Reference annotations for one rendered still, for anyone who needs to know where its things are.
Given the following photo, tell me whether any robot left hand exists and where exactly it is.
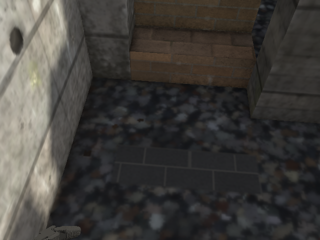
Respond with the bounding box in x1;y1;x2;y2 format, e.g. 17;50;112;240
32;225;81;240

